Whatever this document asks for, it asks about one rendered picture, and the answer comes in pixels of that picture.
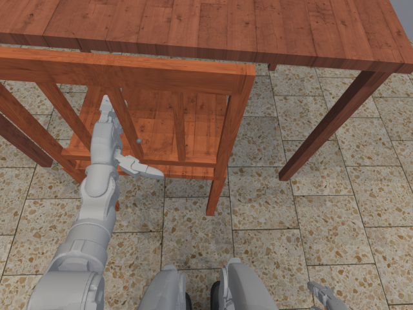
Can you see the chair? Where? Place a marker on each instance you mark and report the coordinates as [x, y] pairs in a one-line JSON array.
[[177, 107]]

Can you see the robot right thigh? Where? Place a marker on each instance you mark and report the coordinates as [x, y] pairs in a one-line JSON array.
[[245, 289]]

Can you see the left robot upper arm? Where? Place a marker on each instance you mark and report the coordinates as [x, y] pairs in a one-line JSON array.
[[70, 290]]

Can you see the robot right shin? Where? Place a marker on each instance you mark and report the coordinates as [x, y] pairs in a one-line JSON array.
[[227, 304]]

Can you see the robot right hand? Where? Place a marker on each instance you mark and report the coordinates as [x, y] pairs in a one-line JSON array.
[[326, 296]]

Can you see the table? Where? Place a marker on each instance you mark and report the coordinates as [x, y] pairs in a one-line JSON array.
[[345, 34]]

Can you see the robot left hand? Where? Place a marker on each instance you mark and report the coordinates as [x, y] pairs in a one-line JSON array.
[[104, 142]]

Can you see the robot left forearm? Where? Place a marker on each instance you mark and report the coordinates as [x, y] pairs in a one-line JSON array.
[[85, 246]]

